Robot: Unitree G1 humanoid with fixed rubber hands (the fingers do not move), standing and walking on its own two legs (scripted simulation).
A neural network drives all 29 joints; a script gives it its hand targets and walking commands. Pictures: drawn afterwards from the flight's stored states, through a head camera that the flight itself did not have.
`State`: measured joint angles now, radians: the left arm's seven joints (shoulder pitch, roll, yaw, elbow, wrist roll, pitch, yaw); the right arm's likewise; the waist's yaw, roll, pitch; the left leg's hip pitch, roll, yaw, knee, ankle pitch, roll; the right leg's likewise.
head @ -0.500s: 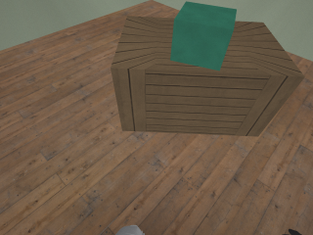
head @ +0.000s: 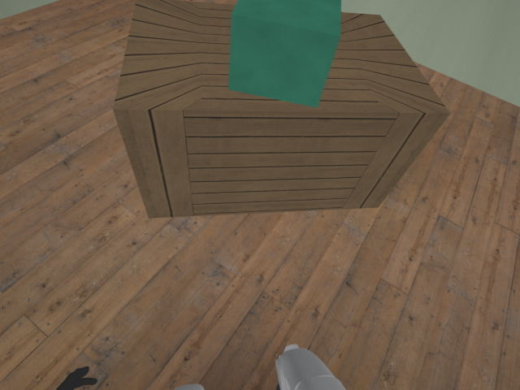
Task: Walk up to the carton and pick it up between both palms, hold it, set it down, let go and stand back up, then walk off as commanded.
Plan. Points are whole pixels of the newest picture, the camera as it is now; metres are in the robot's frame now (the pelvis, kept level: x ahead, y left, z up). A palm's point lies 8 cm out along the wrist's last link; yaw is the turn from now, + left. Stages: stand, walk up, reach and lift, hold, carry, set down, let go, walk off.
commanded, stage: walk off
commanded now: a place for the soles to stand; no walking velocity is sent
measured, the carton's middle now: (284, 42) +1.07 -0.06 -0.04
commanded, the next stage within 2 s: none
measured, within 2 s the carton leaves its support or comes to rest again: neither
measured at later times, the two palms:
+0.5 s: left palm out of the picture +0.09 +0.25 -0.12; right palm (486, 378) +0.16 -0.37 -0.09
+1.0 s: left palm out of the picture +0.10 +0.20 -0.10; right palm out of the picture +0.10 -0.41 -0.13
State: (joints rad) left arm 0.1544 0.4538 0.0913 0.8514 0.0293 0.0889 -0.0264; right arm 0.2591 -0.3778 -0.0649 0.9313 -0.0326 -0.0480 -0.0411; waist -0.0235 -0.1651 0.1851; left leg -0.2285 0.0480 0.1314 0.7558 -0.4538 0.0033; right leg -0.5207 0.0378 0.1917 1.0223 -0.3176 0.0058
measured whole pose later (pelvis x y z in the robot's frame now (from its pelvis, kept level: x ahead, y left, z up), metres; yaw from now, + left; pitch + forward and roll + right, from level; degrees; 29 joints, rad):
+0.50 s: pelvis +0.03 -0.06 +0.00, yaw +2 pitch -3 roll +1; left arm 0.20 0.39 0.05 0.84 0.01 0.04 0.00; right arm 0.11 -0.37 -0.07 0.90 -0.02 -0.03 -0.04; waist 0.04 -0.05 0.23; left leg -0.33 -0.01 0.04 0.76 -0.37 0.02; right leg -0.41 0.06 0.08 0.99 -0.54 -0.04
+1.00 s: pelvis +0.00 -0.11 -0.01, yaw +1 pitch -5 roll +1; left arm 0.14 0.38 0.05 0.86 0.01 -0.03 0.04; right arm 0.12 -0.38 -0.07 0.91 -0.01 0.01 0.00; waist 0.00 0.03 0.21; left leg -0.35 -0.01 -0.04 0.81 -0.38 -0.02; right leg -0.35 -0.01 0.04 0.84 -0.41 0.01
